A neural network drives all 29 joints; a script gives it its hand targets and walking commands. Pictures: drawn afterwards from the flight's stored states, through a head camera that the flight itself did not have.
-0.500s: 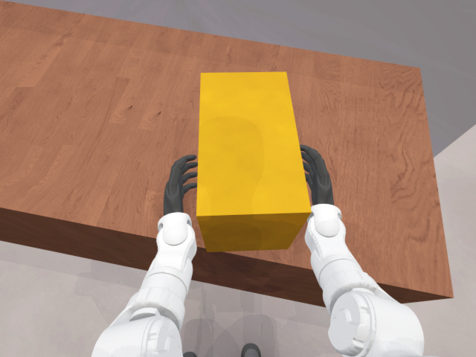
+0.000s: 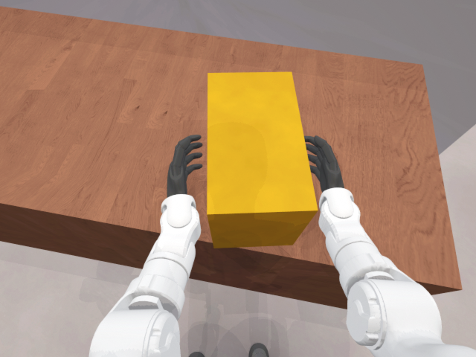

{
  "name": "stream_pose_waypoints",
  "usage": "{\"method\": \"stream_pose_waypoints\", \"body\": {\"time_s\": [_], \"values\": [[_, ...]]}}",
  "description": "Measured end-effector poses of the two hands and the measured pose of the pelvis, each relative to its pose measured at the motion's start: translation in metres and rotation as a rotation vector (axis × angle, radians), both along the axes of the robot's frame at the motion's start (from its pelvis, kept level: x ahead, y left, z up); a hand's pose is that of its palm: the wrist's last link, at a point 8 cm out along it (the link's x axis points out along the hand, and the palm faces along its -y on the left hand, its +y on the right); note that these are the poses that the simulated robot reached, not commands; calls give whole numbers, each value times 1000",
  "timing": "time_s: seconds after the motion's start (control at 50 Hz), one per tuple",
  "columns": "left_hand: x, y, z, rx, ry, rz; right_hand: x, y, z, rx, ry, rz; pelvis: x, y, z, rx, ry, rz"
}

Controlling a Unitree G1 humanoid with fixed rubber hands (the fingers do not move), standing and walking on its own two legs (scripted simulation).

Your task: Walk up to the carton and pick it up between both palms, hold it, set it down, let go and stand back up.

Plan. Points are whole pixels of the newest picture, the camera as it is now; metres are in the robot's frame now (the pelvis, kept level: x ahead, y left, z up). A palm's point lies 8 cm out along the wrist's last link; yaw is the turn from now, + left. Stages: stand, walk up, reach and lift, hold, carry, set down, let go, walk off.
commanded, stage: set down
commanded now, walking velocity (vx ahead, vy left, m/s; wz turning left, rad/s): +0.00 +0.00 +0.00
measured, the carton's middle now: (251, 162) +0.48 -0.03 -0.05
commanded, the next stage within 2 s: none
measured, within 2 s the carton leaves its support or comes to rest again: neither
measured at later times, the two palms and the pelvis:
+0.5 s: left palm (139, 140) +0.41 +0.13 +0.13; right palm (430, 108) +0.43 -0.23 +0.17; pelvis -0.02 +0.00 +0.01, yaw -3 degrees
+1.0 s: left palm (142, 240) +0.31 +0.15 +0.02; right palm (379, 230) +0.32 -0.21 +0.02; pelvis -0.04 +0.01 +0.01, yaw -1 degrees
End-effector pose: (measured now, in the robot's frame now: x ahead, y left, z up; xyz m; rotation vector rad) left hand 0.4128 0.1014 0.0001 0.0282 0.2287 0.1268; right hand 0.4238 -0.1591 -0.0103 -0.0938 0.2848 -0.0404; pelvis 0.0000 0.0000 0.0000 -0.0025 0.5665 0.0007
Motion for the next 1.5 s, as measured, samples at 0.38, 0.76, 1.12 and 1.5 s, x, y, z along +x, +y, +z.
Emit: {"method": "stream_pose_waypoints", "body": {"time_s": [0.38,0.76,1.12,1.5], "values": [[4,29,107,-24,39,33,23,-56,144,45,-104,-74,-17,12,12,-21,-182,-46],[-32,36,104,4,74,27,-40,-53,103,50,68,-12,-39,-8,16,3,-359,-11],[-100,31,35,-3,76,-10,-107,-78,52,27,-18,-79,-32,12,13,-6,-327,-37],[-128,25,4,-3,97,-20,-142,-56,15,55,38,-32,-11,-6,18,7,-482,1]]}}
